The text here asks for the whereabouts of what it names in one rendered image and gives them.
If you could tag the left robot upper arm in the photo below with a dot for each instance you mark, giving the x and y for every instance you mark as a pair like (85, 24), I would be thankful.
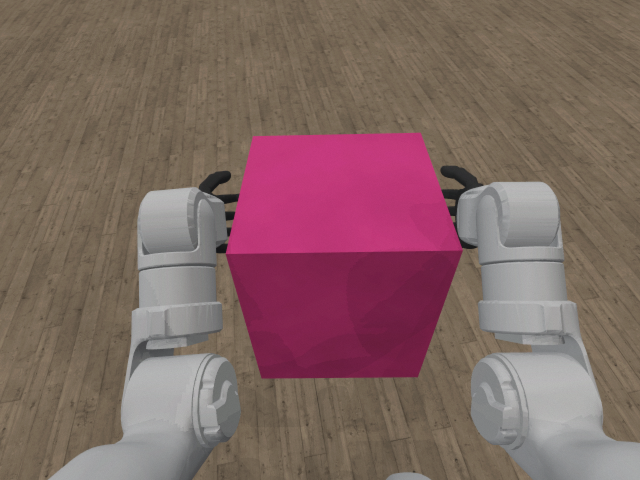
(176, 409)

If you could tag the left robot hand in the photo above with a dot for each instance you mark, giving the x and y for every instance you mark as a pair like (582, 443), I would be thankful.
(208, 185)

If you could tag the right robot upper arm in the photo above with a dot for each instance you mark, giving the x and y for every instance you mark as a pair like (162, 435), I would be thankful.
(544, 410)

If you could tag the carton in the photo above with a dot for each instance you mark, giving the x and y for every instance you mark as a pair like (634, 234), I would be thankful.
(342, 252)

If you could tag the robot right forearm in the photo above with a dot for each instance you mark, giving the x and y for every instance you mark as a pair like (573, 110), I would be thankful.
(516, 227)

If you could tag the robot left forearm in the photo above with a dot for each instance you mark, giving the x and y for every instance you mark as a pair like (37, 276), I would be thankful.
(178, 231)

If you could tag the right robot hand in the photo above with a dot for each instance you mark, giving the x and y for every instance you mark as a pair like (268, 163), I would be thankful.
(468, 181)

